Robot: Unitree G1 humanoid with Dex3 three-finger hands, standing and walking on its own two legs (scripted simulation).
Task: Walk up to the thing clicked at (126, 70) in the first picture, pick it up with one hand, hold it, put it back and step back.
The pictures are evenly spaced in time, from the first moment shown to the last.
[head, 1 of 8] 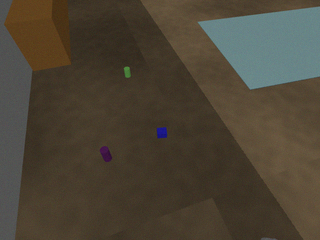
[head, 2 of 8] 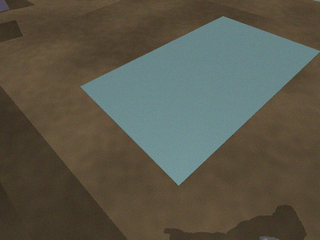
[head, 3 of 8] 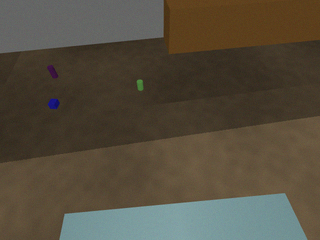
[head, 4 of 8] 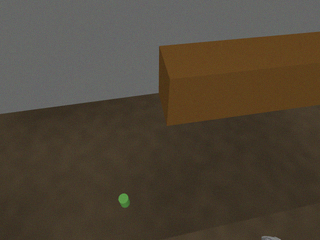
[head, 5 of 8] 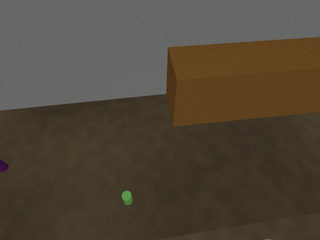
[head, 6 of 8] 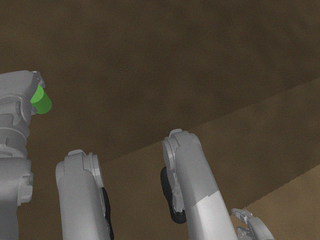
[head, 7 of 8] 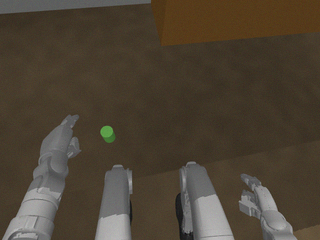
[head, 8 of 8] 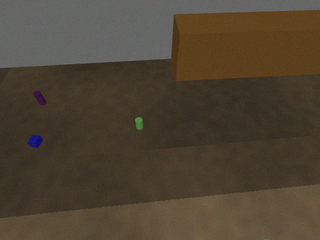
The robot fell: no
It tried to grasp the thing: yes
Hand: left
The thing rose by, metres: 0.65
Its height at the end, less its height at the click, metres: +0.00
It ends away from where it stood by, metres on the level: 0.01
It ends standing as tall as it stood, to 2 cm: yes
